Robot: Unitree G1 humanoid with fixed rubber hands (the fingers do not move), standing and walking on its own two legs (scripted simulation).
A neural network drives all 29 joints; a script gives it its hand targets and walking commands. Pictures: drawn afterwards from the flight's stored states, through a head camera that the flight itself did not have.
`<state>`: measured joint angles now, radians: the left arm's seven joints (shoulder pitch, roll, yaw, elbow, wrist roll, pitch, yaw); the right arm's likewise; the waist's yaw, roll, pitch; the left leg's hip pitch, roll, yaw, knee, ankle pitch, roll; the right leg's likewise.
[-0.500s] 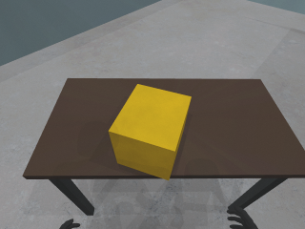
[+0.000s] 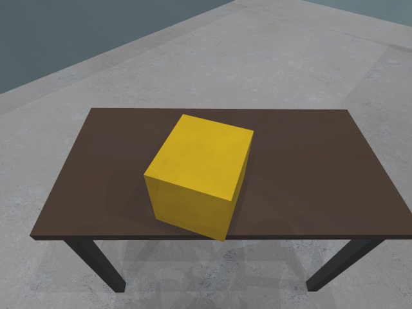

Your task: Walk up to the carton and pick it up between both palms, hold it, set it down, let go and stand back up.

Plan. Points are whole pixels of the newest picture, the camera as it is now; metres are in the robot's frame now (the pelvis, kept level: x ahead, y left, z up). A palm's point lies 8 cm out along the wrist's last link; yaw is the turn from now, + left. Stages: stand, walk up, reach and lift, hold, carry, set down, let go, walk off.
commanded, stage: walk up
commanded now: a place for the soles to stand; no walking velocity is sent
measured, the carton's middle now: (203, 176) +0.42 +0.01 -0.01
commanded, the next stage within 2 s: reach and lift in 0.36 s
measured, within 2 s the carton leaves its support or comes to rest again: neither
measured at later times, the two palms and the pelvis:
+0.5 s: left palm out of the picture +0.13 +0.27 -0.12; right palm out of the picture +0.13 -0.26 -0.12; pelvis -0.01 +0.00 -0.02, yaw -1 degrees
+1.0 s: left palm (72, 305) +0.16 +0.27 -0.08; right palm out of the picture +0.11 -0.19 -0.06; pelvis -0.02 +0.02 +0.01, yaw -5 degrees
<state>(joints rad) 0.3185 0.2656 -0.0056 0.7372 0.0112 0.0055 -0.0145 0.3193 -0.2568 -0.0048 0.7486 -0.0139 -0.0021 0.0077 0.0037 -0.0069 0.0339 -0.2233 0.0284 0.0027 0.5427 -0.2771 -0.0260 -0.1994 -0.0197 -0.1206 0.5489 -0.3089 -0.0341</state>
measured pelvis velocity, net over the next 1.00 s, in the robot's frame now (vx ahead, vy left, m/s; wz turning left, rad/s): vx -0.02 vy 0.02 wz -0.08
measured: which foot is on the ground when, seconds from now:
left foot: down 0.00-1.00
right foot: down 0.00-1.00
